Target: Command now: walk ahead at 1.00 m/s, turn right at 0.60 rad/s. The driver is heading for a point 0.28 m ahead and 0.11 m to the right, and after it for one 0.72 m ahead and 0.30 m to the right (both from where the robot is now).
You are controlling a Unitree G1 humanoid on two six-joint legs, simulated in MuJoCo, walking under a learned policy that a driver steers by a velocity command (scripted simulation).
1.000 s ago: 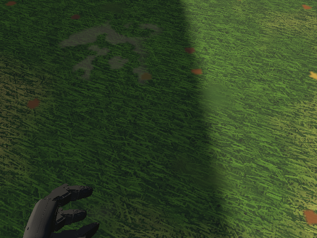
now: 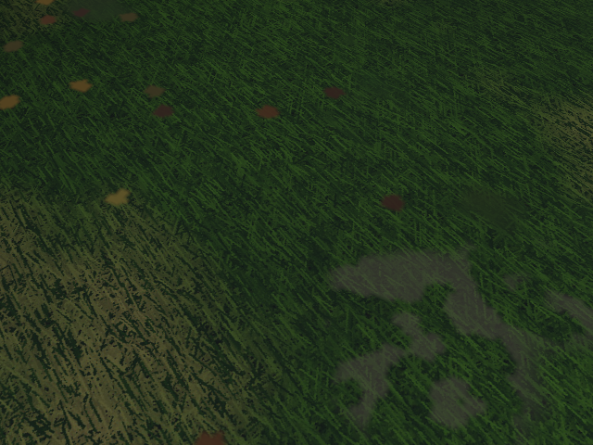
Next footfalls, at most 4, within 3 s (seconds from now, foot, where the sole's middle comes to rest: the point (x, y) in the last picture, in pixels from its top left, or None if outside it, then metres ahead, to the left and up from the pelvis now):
0.30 left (272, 415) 0.52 0.08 -0.75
0.76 right None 0.38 -0.12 -0.75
1.14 left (311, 405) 0.55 0.00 -0.75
1.52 right None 0.36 -0.09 -0.75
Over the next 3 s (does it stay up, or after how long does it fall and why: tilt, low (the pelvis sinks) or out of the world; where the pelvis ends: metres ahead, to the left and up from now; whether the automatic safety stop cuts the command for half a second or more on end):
stays up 0.93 -0.23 0.03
